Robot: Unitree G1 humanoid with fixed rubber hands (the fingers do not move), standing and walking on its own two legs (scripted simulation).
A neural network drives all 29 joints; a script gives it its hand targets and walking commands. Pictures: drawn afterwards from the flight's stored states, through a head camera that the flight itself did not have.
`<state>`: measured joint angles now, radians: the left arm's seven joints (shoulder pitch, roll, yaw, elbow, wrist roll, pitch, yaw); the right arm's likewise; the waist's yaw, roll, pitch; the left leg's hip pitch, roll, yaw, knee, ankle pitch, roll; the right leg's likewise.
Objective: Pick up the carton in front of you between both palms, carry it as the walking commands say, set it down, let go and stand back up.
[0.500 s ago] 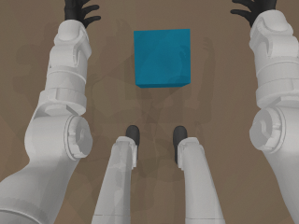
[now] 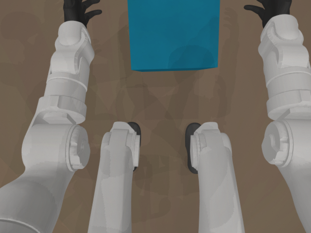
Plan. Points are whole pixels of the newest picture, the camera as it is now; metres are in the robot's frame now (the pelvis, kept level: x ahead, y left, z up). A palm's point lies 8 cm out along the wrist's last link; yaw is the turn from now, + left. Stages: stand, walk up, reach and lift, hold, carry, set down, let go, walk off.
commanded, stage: reach and lift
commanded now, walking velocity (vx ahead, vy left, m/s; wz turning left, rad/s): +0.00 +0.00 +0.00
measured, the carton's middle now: (171, 35) +0.53 -0.03 -0.35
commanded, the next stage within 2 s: none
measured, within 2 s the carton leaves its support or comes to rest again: leaves its support in 1.22 s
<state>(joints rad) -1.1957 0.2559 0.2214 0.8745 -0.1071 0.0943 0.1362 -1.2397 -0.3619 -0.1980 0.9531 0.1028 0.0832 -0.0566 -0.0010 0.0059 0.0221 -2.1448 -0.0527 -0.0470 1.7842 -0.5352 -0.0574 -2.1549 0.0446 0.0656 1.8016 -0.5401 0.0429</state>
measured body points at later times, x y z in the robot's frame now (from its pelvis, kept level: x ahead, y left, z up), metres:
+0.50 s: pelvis -0.02 +0.00 -0.11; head +0.36 -0.02 +0.12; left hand +0.54 +0.16 -0.30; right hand +0.54 -0.21 -0.30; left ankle +0.09 +0.13 -0.44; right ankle +0.08 -0.13 -0.44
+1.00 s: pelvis -0.03 +0.00 -0.10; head +0.35 -0.02 +0.12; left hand +0.54 +0.13 -0.29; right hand +0.55 -0.18 -0.29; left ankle +0.09 +0.13 -0.44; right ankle +0.08 -0.13 -0.44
